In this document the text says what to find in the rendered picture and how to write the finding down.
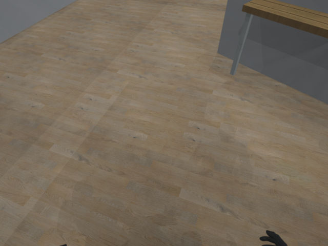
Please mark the robot right hand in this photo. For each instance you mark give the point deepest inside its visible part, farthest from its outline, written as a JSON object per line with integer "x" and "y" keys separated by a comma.
{"x": 274, "y": 238}

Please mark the table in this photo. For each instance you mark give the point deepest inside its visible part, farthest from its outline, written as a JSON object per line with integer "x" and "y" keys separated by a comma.
{"x": 301, "y": 18}

